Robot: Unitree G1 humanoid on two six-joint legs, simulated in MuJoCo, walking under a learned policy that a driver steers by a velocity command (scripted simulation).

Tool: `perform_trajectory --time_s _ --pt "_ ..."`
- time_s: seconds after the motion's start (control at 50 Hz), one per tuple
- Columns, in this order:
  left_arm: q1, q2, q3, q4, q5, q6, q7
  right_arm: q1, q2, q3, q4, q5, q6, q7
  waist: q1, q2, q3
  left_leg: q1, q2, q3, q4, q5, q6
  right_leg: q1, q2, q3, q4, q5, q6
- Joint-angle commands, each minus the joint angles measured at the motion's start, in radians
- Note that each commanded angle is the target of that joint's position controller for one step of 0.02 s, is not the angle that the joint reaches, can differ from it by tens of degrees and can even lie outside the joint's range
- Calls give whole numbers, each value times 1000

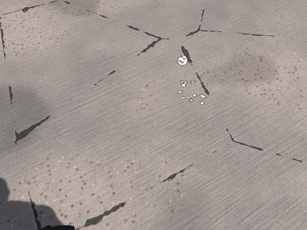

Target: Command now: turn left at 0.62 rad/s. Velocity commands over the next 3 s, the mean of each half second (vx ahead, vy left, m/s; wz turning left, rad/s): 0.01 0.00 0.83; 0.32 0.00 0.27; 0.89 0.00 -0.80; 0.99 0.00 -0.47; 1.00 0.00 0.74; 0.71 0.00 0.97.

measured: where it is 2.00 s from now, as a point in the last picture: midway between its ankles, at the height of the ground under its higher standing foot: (120, 149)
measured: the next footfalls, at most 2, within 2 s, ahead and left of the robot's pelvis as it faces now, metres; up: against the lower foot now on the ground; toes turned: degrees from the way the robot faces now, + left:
left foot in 0.12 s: +0.02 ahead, +0.13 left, +0.00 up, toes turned +13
right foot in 0.60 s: +0.16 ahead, -0.03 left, +0.00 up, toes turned +43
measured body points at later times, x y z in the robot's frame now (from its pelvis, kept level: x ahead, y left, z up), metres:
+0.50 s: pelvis +0.01 +0.04 +0.00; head +0.04 +0.08 +0.45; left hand +0.06 +0.37 -0.09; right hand +0.30 -0.16 -0.06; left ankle -0.02 +0.12 -0.74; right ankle +0.13 -0.09 -0.70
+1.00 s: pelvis +0.07 +0.08 +0.00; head +0.08 +0.09 +0.45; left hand -0.03 +0.35 -0.12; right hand +0.33 -0.06 -0.09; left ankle -0.04 +0.15 -0.74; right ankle +0.13 -0.04 -0.70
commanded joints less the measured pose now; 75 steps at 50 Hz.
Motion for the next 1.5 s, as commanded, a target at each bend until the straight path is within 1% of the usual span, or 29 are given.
perform_trajectory --time_s 0.02,0.1,0.12,0.14,0.16,0.22,0.36,0.56,0.6,0.62,0.64,0.68,0.74,0.88,0.9,0.92,0.94,0.96,0.98,1.06,1.22,1.28,1.32,1.34,1.36,1.38,1.4,1.44,1.5 --pt "7 203 73 -41 -10 -8 7 -69 -69 -12 -121 -1 -11 19 53 -165 -129 -6 17 20 -96 -9 27 167 -309 165 -125 412 -201" --pt "-20 205 86 -19 -45 -10 -3 14 -70 -28 -116 0 5 31 -6 -139 -133 167 -29 74 -361 146 108 113 -295 67 12 348 -96" --pt "35 175 84 8 -45 -8 -11 59 -111 -46 -105 -8 3 19 -10 -31 -120 265 -37 -3 -480 315 156 29 -223 4 157 195 -25" --pt "9 123 71 -31 -6 -10 -17 107 -270 -89 -116 -17 -7 -5 -2 307 -103 444 213 -387 -528 824 284 -294 -75 -77 497 -225 87" --pt "-134 121 63 -96 4 -18 -12 113 -292 -85 -144 -56 -34 5 -53 321 -160 456 318 -636 -580 856 474 -475 69 127 703 -462 118" --pt "-118 158 79 -65 -18 -29 2 -9 -207 -66 -162 -9 -72 -5 9 58 -128 455 198 -449 -575 663 355 -532 33 264 718 -238 74" --pt "-69 129 70 -41 -22 -43 -9 -51 -193 -64 -214 2 -36 -46 33 82 -155 373 91 -439 -560 536 294 -383 113 283 409 -42 106" --pt "-8 188 90 -26 -36 -81 -43 -136 -200 -69 -279 10 -13 -30 42 181 -149 272 10 -643 -477 453 246 -87 147 310 -18 -3 71" --pt "49 238 108 -11 -27 -80 -41 -110 -140 -49 -288 11 -8 -28 42 61 -193 139 -85 -566 -326 124 177 165 -25 401 -175 166 4" --pt "10 308 114 -23 -2 -66 -34 -38 -93 -33 -298 4 -12 -24 -35 -250 -175 -59 -246 -348 -117 -222 116 242 -233 656 -195 368 -143" --pt "25 257 106 -34 21 -69 -37 -25 -189 -59 -285 -12 -24 -21 -16 -269 -161 -126 -189 -299 133 -250 61 183 -341 786 -206 388 -263" --pt "0 180 81 -50 -9 -61 -26 -21 -226 -70 -236 -10 -22 -17 -4 -131 -135 -140 -115 -232 252 -76 30 139 -224 587 -209 73 -210" --pt "131 205 69 -8 -37 -58 -24 -36 -87 -9 -234 -19 -44 3 56 -168 -107 -179 -111 -136 198 -1 32 137 -137 578 -301 -379 -165" --pt "151 247 74 -33 -62 -59 -35 -55 -59 1 -217 1 -151 7 3 -196 -9 255 -119 -49 -521 78 81 -96 -60 548 -281 -252 -171" --pt "152 271 96 -1 17 -32 -62 57 -65 12 -161 -81 -115 5 -38 -89 -23 405 -163 19 -636 159 94 -152 23 468 -176 -261 -138" --pt "123 217 91 -22 6 -33 -66 151 -87 1 -139 -86 -112 -5 -84 -46 -48 665 -89 -30 -589 186 103 -379 85 420 -53 -261 -86" --pt "77 103 58 -69 -9 -45 -72 257 -163 -8 -140 -80 -116 -16 -139 143 -103 777 191 -335 -702 -162 128 -545 156 314 255 -308 -44" --pt "11 85 43 -135 -18 -57 -76 211 -283 -41 -157 -94 -108 -26 -121 203 -65 675 411 -643 -782 -377 232 -723 124 258 420 -233 -25" --pt "-48 134 49 -145 -7 -56 -83 173 -223 -32 -153 -94 -113 -28 -108 84 -14 599 400 -647 -780 -389 263 -743 45 303 525 -142 -26" --pt "84 174 67 -59 11 -30 -137 88 -108 11 -138 -64 -143 -17 -3 124 24 483 216 -253 -823 -89 189 -654 18 239 664 30 11" --pt "-152 136 21 -139 11 -15 -175 198 -102 7 -21 -70 -173 -11 -33 67 152 482 187 107 -896 268 163 -603 -23 85 441 141 -62" --pt "-138 117 4 -144 2 -14 -159 219 -155 0 13 -68 -164 -18 7 79 93 533 186 211 -734 1077 148 -362 80 -47 304 45 -151" --pt "122 180 31 -83 -9 -21 -134 204 -233 -19 12 -73 -134 -22 154 131 -84 553 224 214 -357 1520 152 -78 182 -63 317 -101 -200" --pt "354 237 61 -14 -6 -30 -119 162 -247 -22 -11 -66 -127 -18 262 111 -203 402 219 199 -65 1431 147 237 212 -6 241 -85 -231" --pt "426 315 94 34 -1 -28 -96 168 -175 -4 -19 -78 -132 -7 254 -12 -239 120 130 175 266 717 118 499 118 204 171 -182 -245" --pt "327 443 118 2 5 -13 -88 159 -57 29 -133 -62 -151 18 129 -305 -286 -300 -85 87 643 -71 53 674 -149 836 -85 -435 -384" --pt "368 422 120 -18 -7 -8 -86 4 -137 22 -180 -69 -173 19 204 -107 -325 -395 -64 -128 674 41 74 679 -165 986 -201 -417 -378" --pt "347 351 102 29 -4 -26 -65 -8 -115 38 -181 -63 -192 13 111 23 -94 -366 29 -131 516 116 86 400 -140 825 -243 -185 -324" --pt "245 266 66 12 -15 -63 -58 60 -102 48 -158 -104 -137 12 -1 19 -6 -206 79 -133 363 48 51 80 -27 639 -267 -44 -320"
